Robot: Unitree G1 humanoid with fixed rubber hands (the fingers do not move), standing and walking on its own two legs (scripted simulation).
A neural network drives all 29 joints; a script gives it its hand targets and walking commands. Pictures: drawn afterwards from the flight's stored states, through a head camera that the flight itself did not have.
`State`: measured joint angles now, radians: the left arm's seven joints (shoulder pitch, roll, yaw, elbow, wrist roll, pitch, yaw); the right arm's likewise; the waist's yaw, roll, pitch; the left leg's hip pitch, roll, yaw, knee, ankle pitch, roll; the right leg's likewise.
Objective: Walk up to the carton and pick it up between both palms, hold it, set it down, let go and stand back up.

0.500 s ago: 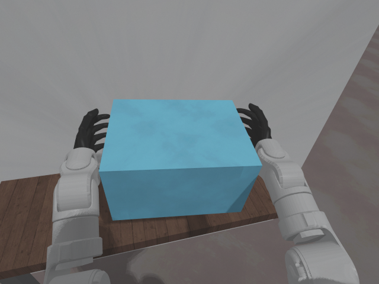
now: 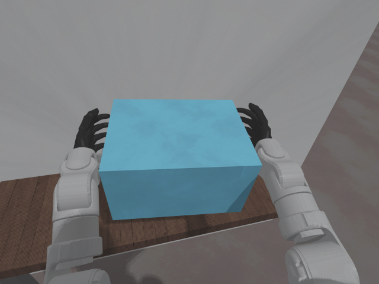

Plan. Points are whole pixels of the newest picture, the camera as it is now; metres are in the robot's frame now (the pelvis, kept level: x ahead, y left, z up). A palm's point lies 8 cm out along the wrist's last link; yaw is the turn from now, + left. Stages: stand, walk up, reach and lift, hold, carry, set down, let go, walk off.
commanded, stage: hold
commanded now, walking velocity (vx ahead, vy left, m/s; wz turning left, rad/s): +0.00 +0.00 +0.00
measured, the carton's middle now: (177, 155) +0.35 +0.01 +0.14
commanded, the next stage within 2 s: none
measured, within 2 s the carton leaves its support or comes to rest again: neither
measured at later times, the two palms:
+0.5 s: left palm (87, 144) +0.34 +0.19 +0.18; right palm (264, 138) +0.35 -0.17 +0.19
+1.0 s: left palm (85, 144) +0.35 +0.19 +0.18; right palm (261, 136) +0.36 -0.16 +0.19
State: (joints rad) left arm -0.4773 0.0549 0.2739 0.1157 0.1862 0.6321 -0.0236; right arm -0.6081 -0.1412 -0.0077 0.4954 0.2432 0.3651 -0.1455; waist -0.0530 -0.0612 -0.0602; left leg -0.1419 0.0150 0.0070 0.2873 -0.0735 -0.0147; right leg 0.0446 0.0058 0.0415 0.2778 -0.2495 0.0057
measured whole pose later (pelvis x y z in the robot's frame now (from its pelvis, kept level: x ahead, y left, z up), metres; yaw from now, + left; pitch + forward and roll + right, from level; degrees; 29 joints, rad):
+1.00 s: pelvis -0.01 +0.00 +0.00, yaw +1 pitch -4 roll +0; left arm -0.56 0.09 0.27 0.27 0.18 0.59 -0.03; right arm -0.68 -0.13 -0.04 0.62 0.24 0.34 -0.15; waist -0.07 -0.06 -0.08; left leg -0.16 0.01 -0.01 0.29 -0.05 -0.02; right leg 0.02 0.01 0.02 0.29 -0.25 0.00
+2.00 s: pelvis +0.01 +0.00 +0.00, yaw +0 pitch -4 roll +0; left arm -0.44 0.05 0.27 0.05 0.18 0.65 -0.02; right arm -0.58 -0.14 0.00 0.44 0.25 0.38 -0.15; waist -0.05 -0.06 -0.06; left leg -0.14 0.02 0.01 0.29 -0.08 -0.02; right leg 0.05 0.01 0.04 0.27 -0.25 0.00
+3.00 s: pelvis +0.00 +0.00 +0.00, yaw +0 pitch -4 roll +0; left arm -0.49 0.06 0.27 0.14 0.19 0.62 -0.02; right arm -0.63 -0.14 -0.02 0.53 0.23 0.35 -0.14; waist -0.05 -0.06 -0.06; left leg -0.15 0.02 0.01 0.29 -0.07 -0.01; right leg 0.03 0.01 0.05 0.28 -0.24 0.01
